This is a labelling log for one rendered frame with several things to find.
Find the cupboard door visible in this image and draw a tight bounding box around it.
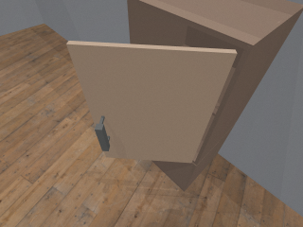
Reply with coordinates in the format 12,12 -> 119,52
66,41 -> 238,164

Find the handle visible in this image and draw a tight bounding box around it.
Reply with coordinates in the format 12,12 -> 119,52
95,115 -> 110,151

